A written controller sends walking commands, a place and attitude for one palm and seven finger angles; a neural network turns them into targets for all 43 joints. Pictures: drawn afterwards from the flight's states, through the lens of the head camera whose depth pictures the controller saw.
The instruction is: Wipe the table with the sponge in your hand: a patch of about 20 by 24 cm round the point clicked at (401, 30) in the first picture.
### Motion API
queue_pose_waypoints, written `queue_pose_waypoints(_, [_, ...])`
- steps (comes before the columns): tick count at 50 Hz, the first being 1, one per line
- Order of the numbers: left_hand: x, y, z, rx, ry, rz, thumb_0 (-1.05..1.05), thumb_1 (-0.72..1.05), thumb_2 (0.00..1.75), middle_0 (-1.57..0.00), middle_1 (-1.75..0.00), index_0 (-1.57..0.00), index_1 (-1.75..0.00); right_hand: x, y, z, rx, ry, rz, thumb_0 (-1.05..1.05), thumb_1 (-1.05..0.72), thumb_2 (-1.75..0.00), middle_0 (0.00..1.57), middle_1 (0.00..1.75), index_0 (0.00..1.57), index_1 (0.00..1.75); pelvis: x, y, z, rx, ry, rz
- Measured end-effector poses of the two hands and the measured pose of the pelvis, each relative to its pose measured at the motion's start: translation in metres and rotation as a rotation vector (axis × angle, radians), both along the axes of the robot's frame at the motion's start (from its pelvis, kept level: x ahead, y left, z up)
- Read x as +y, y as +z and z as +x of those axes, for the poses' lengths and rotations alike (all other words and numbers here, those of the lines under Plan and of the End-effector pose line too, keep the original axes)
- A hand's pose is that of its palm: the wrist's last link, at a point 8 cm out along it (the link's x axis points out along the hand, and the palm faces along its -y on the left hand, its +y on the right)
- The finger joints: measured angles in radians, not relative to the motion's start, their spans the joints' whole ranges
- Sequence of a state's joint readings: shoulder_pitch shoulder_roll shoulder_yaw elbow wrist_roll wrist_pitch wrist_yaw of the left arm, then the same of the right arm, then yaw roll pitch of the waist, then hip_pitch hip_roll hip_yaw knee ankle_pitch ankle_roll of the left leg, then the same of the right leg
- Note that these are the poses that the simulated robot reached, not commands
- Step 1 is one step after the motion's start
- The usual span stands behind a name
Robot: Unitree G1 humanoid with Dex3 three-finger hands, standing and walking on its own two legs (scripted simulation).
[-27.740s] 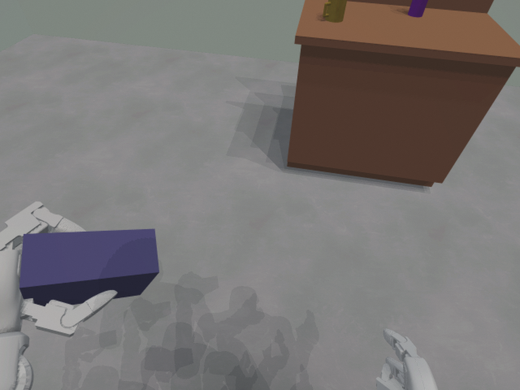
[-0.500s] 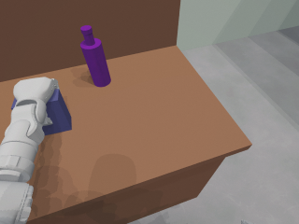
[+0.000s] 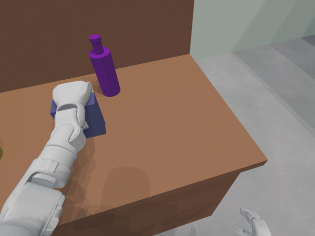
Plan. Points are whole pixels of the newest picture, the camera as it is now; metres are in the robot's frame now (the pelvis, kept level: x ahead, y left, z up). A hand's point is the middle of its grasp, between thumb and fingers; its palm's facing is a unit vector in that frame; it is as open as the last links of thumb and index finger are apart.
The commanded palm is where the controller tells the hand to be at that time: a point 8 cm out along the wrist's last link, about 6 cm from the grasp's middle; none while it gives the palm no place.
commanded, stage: wipe back along the middle lane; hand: left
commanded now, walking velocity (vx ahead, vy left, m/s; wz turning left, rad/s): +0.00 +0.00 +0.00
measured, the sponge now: (83, 122) +0.40 +0.26 +0.05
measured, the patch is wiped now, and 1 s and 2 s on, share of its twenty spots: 0.55 0.60 0.70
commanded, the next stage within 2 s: slide across to the third lane in 1.68 s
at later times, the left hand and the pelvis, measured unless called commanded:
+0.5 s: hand (79, 120) +0.37 +0.24 +0.10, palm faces -0.02 -0.03 -1.00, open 9.7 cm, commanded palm +0.34 +0.23 +0.13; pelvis -0.01 -0.01 +0.00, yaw -1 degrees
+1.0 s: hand (79, 131) +0.34 +0.23 +0.09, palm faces +0.03 -0.05 -1.00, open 9.7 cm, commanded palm +0.30 +0.21 +0.13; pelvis -0.01 +0.00 +0.00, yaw -1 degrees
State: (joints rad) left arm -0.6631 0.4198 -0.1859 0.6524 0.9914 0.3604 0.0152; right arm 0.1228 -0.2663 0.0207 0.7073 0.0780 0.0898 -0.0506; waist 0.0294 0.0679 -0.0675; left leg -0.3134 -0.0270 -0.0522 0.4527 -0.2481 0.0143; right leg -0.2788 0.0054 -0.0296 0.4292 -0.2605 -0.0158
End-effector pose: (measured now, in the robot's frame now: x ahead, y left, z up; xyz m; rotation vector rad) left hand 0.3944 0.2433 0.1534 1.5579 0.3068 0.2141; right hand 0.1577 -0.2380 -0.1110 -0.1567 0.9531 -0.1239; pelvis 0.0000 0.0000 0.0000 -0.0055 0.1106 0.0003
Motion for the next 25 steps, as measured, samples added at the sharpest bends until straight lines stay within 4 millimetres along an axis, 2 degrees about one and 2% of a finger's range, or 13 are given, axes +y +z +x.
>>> queue_pose_waypoints(7, [-0.011,0.0,0.002,0.001,-0.01,-0.012,0.01,-0.48,1.09,-0.78,-1.38,-0.76,-1.4,-0.015,-0.001,-0.006,0.019,-0.026,-0.012,0.01,-0.91,-0.9,0.2,0.3,0.2,0.3,-0.006,0.0,0.004,-0.005,-0.01,0.002])
queue_pose_waypoints(14, [-0.013,-0.003,-0.015,-0.037,-0.018,-0.022,0.01,-0.47,1.09,-0.77,-1.39,-0.75,-1.41,-0.027,0.001,-0.011,0.015,-0.045,-0.018,0.01,-0.91,-0.9,0.2,0.3,0.2,0.3,-0.009,0.0,0.005,-0.021,-0.026,0.004])
queue_pose_waypoints(19, [-0.009,-0.003,-0.029,-0.041,0.005,-0.015,0.01,-0.47,1.09,-0.76,-1.4,-0.74,-1.42,-0.028,0.005,-0.007,-0.004,-0.043,-0.018,0.01,-0.91,-0.9,0.2,0.3,0.2,0.3,-0.009,0.0,0.0,-0.034,-0.025,0.004])
queue_pose_waypoints(25, [-0.009,-0.003,-0.041,-0.036,0.007,-0.018,0.01,-0.47,1.09,-0.75,-1.41,-0.74,-1.42,-0.02,0.01,0.002,-0.045,-0.028,-0.009,0.01,-0.91,-0.9,0.2,0.3,0.2,0.3,-0.007,0.0,-0.006,-0.043,-0.02,0.004])
